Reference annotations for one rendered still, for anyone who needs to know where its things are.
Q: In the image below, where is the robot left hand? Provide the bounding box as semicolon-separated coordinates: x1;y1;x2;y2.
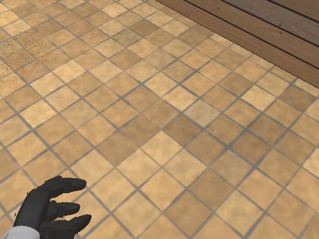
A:
13;175;92;239

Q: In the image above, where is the left robot forearm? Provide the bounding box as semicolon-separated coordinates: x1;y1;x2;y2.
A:
1;225;40;239

